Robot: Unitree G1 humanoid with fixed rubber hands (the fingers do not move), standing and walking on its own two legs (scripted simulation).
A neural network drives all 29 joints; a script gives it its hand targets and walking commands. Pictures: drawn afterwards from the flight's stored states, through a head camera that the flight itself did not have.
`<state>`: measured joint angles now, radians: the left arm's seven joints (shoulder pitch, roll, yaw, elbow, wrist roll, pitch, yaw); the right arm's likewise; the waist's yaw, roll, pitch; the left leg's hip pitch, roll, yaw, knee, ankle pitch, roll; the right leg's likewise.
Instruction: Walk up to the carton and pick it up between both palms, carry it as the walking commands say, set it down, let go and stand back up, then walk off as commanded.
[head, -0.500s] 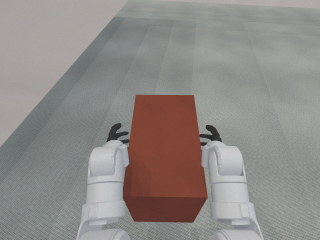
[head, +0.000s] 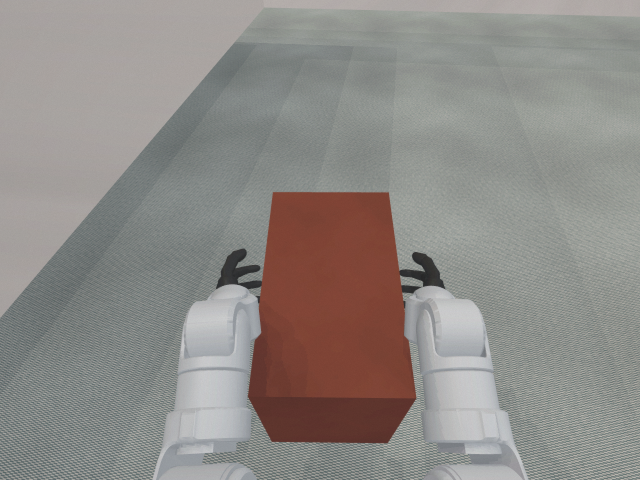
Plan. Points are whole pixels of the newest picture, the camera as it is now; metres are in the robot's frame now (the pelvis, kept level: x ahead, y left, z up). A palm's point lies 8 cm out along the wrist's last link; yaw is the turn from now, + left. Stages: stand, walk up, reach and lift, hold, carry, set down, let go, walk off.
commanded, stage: carry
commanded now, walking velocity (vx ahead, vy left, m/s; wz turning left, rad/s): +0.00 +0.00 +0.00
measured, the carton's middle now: (330, 317) +0.36 +0.00 -0.01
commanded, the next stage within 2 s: hold in 0.24 s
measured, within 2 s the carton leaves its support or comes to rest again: neither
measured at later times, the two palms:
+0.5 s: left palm (201, 346) +0.27 +0.16 +0.06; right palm (419, 349) +0.27 -0.10 +0.05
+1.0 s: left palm (223, 345) +0.26 +0.13 +0.07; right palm (437, 357) +0.25 -0.12 +0.07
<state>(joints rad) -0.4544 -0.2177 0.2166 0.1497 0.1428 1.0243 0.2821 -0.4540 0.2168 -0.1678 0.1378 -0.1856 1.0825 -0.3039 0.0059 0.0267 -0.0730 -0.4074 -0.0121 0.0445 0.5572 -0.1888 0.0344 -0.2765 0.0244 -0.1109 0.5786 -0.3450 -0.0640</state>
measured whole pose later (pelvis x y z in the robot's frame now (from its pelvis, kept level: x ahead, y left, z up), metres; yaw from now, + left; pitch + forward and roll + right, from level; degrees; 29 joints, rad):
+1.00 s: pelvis -0.07 +0.04 -0.01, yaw -9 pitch -11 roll -1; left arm -0.64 -0.26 0.47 0.75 0.32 0.62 0.33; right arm -0.68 0.10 -0.34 0.92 -0.35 0.64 -0.14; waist 0.08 0.01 -0.02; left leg -0.25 -0.02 -0.01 0.63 -0.19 0.02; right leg -0.18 0.08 0.04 0.64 -0.27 -0.03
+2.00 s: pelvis -0.04 +0.01 -0.05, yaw -8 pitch +17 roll +0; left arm -0.52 -0.20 0.45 0.52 0.28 0.20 0.12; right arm -0.56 0.24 -0.31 0.65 -0.26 0.18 -0.22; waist 0.09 -0.05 0.05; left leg -0.92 -0.02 -0.06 0.92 -0.29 -0.02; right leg -0.84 0.10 -0.01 0.95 -0.40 -0.07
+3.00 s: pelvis -0.08 +0.06 -0.21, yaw -10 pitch +29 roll -5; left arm -0.94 -0.17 0.44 0.58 0.22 0.30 0.33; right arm -1.02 0.05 -0.40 0.82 -0.21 0.26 -0.19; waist 0.08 -0.02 0.05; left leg -1.67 -0.05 -0.03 1.62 -0.44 0.05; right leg -1.56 0.12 0.00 1.63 -0.58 0.03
